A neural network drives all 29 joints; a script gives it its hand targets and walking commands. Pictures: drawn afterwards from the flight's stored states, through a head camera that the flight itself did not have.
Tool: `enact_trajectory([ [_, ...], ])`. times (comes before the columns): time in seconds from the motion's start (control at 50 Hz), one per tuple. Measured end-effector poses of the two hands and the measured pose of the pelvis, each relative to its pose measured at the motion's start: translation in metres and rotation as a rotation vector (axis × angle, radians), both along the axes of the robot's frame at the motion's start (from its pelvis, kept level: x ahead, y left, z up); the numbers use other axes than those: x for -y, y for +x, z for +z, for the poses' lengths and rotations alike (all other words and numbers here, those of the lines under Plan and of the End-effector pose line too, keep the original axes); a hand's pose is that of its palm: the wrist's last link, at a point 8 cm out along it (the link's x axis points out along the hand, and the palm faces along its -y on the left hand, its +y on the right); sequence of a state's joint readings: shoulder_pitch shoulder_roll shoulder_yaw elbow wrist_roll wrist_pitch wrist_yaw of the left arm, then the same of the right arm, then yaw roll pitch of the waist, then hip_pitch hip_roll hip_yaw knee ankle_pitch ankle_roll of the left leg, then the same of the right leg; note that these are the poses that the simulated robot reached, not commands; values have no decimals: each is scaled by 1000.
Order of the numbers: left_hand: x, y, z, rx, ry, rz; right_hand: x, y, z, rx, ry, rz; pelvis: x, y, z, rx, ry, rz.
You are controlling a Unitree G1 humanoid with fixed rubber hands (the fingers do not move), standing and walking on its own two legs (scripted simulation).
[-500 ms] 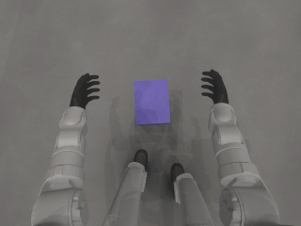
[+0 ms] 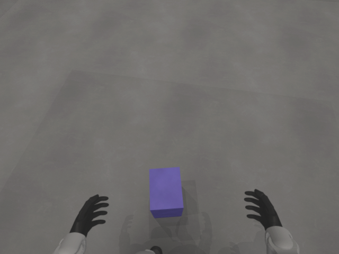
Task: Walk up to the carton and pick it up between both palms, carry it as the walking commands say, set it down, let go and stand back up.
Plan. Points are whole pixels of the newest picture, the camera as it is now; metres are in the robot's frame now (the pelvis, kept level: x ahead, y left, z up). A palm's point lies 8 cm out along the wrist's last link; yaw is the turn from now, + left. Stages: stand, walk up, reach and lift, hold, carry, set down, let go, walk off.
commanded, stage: let go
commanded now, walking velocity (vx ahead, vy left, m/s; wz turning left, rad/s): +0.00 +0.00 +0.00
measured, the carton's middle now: (166, 194) +0.39 +0.06 -0.64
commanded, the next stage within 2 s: stand in 0.50 s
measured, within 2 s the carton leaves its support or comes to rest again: neither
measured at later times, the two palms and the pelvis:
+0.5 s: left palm (82, 231) +0.17 +0.23 -0.06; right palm (290, 246) +0.16 -0.24 -0.07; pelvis +0.00 -0.01 +0.00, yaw +0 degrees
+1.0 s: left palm out of the picture +0.10 +0.29 -0.11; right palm (276, 246) +0.16 -0.23 -0.12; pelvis +0.05 +0.01 -0.02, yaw +6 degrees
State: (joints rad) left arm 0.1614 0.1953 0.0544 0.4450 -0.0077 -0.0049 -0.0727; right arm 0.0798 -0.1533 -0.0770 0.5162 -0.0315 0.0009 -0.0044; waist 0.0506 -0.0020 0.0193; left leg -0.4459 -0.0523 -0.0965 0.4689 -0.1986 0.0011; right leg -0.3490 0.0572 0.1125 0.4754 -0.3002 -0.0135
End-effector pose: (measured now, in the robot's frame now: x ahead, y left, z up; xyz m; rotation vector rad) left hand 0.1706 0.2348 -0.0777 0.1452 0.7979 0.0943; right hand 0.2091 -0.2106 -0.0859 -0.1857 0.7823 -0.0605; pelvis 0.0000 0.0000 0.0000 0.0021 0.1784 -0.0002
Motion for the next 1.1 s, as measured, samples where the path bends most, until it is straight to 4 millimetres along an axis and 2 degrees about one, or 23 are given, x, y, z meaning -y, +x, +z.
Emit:
enact_trajectory([
  [0.08,4,-12,7,-6,0,1,14,-21,8,-11,3,-6,6,6,3,70,6,4],
  [0.18,8,-14,11,-6,2,-9,26,-37,15,-17,3,-11,11,9,4,144,13,9],
  [0.28,14,-8,12,0,1,-23,32,-43,20,-13,6,-15,13,9,4,195,17,8],
  [0.44,14,-3,13,0,13,-22,28,-44,22,0,16,-28,10,7,2,228,18,1],
  [0.52,6,-5,13,0,45,-8,27,-47,19,4,-8,-29,7,5,1,223,16,1],
  [0.56,-4,-9,10,18,89,7,34,-56,12,-24,-65,-21,6,7,-1,191,19,13],
  [0.64,-28,-29,-3,-16,148,53,49,-75,-3,-110,-124,-28,3,16,-5,140,22,35],
  [0.7,-41,-41,-12,-63,164,85,52,-80,-11,-156,-137,-22,0,24,-7,118,20,47],
  [0.84,-56,-52,-25,-122,175,144,39,-69,-28,-208,-134,8,-7,38,-15,101,21,74],
  [0.98,-58,-64,-36,-173,167,182,23,-48,-37,-203,-120,37,-13,47,-21,99,18,94],
  [1.1,-59,-78,-42,-218,161,204,17,-40,-39,-209,-125,51,-15,49,-23,103,12,110],
])
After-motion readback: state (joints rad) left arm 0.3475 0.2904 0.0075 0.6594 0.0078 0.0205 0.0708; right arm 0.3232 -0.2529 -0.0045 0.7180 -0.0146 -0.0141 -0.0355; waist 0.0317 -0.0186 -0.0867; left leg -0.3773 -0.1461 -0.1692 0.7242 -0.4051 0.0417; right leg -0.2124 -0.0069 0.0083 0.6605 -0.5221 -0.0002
